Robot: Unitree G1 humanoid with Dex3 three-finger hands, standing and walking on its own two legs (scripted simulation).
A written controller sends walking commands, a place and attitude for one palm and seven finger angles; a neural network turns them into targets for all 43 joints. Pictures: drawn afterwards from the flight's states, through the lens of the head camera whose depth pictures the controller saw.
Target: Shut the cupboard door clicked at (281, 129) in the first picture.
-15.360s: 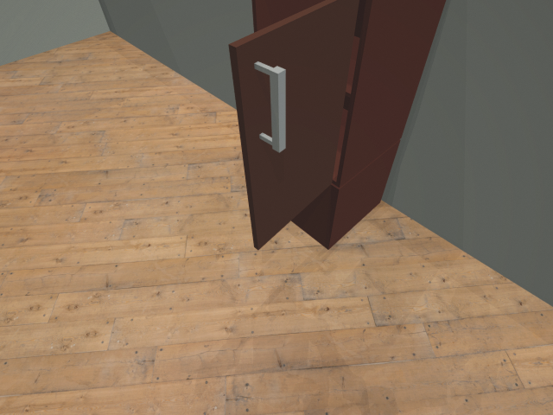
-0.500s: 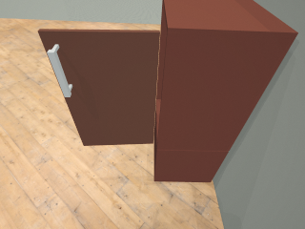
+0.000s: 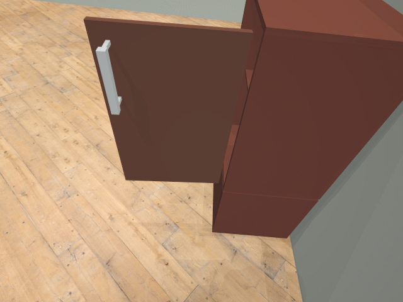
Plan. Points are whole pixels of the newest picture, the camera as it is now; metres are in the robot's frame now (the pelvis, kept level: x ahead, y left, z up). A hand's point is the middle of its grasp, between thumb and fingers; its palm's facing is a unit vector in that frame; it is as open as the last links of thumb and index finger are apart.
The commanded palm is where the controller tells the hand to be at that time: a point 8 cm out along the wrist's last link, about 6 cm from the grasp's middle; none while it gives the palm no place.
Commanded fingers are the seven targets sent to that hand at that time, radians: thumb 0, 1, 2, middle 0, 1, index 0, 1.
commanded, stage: shuffle to correct the standing spot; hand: left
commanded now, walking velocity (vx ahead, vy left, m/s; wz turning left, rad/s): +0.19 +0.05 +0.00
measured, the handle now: (111, 79) +0.57 +0.26 +0.14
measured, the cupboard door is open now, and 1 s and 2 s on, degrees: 94 94 94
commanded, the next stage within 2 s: come to a stop and stand still in 0.52 s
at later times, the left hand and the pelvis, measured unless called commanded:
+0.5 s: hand (131, 280) +0.20 +0.16 -0.14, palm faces +0.00 -0.99 -0.17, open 7.4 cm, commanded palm none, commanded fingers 0.00 0.90 0.90 -0.20 -0.30 -0.20 -0.30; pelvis +0.09 +0.00 +0.01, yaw +1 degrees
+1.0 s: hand out of the picture +0.15 +0.23 -0.17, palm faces +0.08 -0.97 -0.23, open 7.4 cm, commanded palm none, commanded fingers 0.00 0.90 0.90 -0.20 -0.30 -0.20 -0.30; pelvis +0.15 +0.04 +0.01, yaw +1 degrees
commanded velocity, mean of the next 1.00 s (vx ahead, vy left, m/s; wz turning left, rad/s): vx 0.04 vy -0.01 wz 0.03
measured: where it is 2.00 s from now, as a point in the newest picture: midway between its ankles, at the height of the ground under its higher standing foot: outside the picture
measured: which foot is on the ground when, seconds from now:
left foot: down 0.00-0.50, up 0.52-0.78, down 0.80-1.00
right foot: up 0.00-0.48, down 0.50-0.82, up 0.84-1.00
